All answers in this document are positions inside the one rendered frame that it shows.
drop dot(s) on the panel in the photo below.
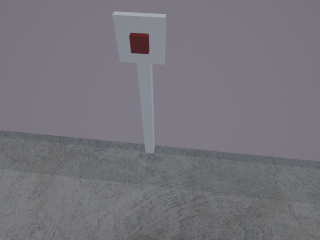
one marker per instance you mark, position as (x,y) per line
(144,23)

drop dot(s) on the button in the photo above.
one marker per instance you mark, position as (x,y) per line
(139,43)

